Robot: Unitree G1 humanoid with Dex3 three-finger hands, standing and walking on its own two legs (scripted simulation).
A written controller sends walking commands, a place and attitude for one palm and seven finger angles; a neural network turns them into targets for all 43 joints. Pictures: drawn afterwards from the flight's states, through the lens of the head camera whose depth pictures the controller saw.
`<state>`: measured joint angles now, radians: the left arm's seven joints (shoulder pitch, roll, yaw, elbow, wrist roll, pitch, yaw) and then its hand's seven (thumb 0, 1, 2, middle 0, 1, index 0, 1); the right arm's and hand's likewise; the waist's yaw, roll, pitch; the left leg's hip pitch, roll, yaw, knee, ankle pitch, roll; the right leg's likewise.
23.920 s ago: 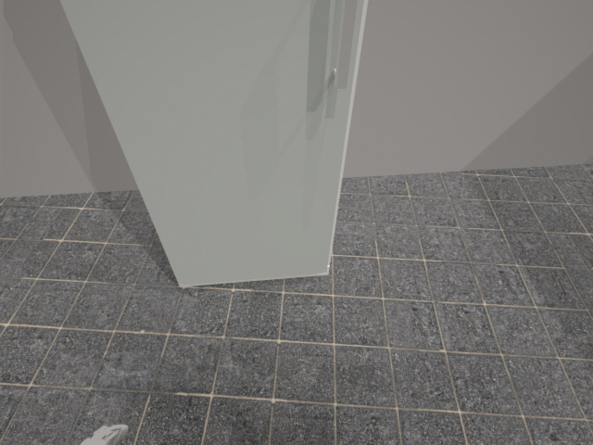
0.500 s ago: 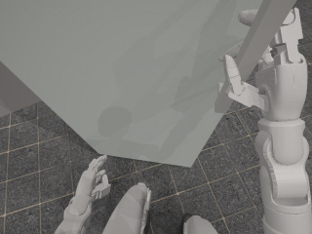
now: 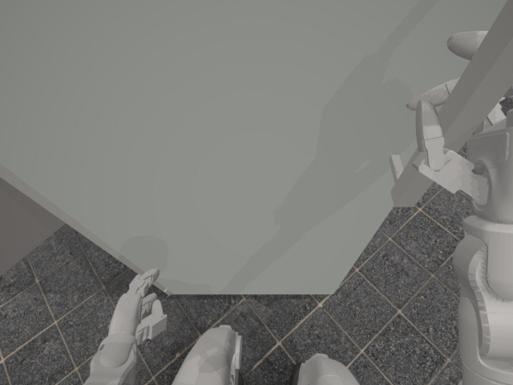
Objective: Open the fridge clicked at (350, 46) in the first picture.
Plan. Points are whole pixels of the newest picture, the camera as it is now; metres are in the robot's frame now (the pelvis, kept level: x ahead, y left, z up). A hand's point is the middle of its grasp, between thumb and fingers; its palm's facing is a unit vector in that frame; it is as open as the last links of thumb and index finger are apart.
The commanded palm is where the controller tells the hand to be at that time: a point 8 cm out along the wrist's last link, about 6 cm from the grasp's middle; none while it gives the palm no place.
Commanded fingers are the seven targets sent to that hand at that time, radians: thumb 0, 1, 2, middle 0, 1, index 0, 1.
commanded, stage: walk backward, drawing the door open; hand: right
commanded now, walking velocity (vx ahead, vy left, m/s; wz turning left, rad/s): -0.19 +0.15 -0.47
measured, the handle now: (453, 94) +0.36 -0.14 +0.26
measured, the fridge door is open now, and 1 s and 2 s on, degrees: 50 77 74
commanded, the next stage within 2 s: stop walking and hold the door back in 0.86 s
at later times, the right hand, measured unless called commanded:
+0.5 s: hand (431, 257) +0.22 -0.11 +0.24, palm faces +0.52 +0.83 -0.21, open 6.9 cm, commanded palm +0.16 -0.15 +0.23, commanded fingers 0.00 -0.90 -0.90 0.45 1.40 0.45 1.40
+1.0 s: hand out of the picture +0.09 -0.06 +0.24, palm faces +0.66 +0.71 -0.23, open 6.8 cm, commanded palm +0.06 -0.09 +0.23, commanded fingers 0.00 -0.90 -0.90 0.45 1.40 0.45 1.40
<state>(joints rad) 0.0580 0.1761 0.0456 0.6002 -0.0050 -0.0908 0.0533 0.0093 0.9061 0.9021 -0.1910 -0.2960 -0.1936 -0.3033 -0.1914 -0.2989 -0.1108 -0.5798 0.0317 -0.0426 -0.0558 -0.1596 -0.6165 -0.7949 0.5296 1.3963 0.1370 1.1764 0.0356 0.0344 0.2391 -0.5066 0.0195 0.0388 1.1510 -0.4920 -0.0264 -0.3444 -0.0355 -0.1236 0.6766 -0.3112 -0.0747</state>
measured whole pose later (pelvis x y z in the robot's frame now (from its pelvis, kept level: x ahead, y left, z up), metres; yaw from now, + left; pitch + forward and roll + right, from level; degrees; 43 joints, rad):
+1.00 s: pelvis -0.11 +0.25 +0.01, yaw -21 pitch +0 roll +0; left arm 0.11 0.15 -0.06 0.63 0.00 -0.11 0.04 0.01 0.90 0.90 -0.20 -0.30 -0.20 -0.31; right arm -0.07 -0.34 -0.29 -0.35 0.09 -0.08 -0.12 -0.13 -0.62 -0.83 0.46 1.41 0.20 1.33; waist -0.03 -0.05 0.10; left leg -0.23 -0.03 0.03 0.49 -0.26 0.03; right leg -0.42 -0.01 0.05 0.66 -0.32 0.03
